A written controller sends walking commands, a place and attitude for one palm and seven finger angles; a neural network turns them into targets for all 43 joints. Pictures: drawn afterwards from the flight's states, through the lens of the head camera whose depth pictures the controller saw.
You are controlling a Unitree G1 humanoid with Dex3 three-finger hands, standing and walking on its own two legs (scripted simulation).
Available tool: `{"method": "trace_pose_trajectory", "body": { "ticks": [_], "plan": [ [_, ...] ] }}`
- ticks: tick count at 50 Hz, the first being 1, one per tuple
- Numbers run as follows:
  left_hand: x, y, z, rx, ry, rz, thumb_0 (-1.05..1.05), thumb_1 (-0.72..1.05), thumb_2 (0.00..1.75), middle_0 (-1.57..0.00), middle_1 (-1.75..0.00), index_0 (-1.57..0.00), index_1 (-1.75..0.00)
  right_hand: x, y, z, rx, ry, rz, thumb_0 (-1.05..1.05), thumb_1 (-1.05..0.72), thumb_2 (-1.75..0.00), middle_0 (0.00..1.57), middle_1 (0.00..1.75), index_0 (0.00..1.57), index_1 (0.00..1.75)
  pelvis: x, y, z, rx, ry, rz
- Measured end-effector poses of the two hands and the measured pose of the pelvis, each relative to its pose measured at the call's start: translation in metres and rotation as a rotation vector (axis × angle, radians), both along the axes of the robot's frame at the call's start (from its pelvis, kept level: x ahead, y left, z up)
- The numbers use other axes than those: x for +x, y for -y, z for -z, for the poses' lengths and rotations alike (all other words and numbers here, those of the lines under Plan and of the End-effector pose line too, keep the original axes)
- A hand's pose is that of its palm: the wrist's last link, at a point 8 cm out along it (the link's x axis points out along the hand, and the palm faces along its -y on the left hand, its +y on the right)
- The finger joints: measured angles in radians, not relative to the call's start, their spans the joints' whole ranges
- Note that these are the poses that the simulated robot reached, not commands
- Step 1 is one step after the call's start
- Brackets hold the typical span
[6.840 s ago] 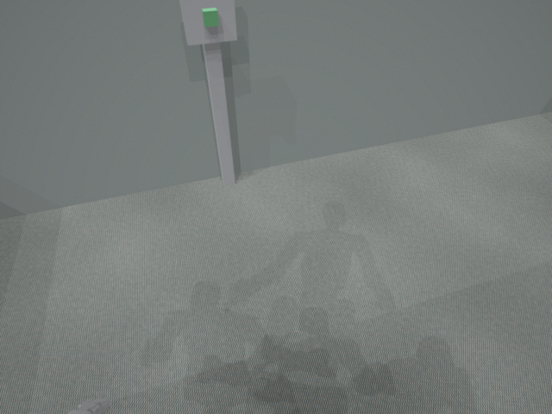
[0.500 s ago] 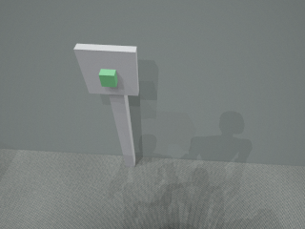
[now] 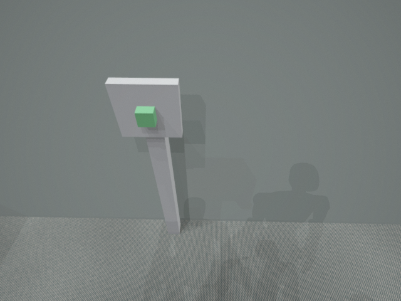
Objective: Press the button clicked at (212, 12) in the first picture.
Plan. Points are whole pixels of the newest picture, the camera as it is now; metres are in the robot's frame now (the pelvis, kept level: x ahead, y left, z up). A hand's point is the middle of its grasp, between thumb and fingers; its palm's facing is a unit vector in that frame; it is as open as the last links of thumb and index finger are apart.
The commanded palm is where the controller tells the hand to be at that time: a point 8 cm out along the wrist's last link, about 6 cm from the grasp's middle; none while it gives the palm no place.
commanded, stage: come to a stop and stand still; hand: left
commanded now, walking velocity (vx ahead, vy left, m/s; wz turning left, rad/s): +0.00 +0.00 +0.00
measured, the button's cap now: (146, 116) +0.55 +0.18 +0.06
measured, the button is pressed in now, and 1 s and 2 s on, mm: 0 0 0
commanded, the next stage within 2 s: look again from close up in 0.28 s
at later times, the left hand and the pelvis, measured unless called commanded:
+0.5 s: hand out of the picture -0.01 +0.15 -0.18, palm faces +0.01 -0.98 -0.18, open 7.4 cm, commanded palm none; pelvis +0.00 -0.01 -0.01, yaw +1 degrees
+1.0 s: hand out of the picture +0.04 +0.17 -0.18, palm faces +0.02 -0.98 -0.19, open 7.3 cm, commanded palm +0.12 +0.22 -0.08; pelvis +0.03 +0.00 -0.01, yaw +0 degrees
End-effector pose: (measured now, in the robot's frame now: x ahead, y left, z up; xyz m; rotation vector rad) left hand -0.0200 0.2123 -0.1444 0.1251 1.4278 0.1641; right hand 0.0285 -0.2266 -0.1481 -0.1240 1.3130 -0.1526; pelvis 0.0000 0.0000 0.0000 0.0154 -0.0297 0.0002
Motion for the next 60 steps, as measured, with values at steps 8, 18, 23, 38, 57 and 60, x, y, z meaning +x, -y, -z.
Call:
{"method": "trace_pose_trajectory", "body": {
  "ticks": [8,18,23,38,57,60],
  "plan": [
    [-0.002,0.016,0.003,-0.026,0.003,0.008,0.01,0.91,0.89,-0.2,-0.3,-0.2,-0.29,-0.053,-0.001,0.001,0.012,-0.126,0.029,0.0,-0.92,-0.9,0.2,0.3,0.2,0.3,-0.005,0.008,-0.001,-0.003,0.001,0.001],
    [-0.004,0.021,0.002,-0.022,-0.014,0.004,0.0,0.91,0.89,-0.2,-0.3,-0.2,-0.29,-0.088,-0.015,0.003,0.053,-0.217,0.06,0.0,-0.91,-0.9,0.2,0.3,0.2,0.3,-0.003,0.012,0.0,-0.003,-0.01,0.001],
    [0.0,0.018,0.005,-0.012,0.003,0.028,0.0,0.91,0.89,-0.2,-0.3,-0.2,-0.29,-0.077,-0.018,0.008,0.065,-0.185,0.043,0.0,-0.91,-0.9,0.2,0.3,0.2,0.3,-0.002,0.009,0.006,-0.03,-0.028,-0.008],
    [0.044,-0.013,0.004,0.035,0.088,0.022,0.01,0.92,0.89,-0.2,-0.3,-0.2,-0.29,-0.011,-0.013,0.011,0.019,-0.061,-0.024,0.02,-0.93,-0.9,0.2,0.3,0.2,0.3,0.02,-0.003,0.009,-0.006,-0.024,-0.008],
    [0.146,-0.027,-0.087,0.141,0.717,-0.069,0.03,0.95,0.89,-0.24,-0.34,-0.24,-0.33,0.072,0.013,-0.02,-0.063,0.36,-0.044,0.01,-0.92,-0.9,0.2,0.3,0.2,0.3,0.024,0.004,0.012,0.012,-0.052,-0.038],
    [0.19,-0.02,-0.13,0.114,1.059,-0.029,0.03,0.94,0.89,-0.29,-0.39,-0.28,-0.39,0.105,0.022,-0.024,-0.069,0.511,-0.082,0.01,-0.91,-0.9,0.2,0.3,0.2,0.3,0.014,0.007,0.022,0.004,-0.103,-0.052]
  ]
}}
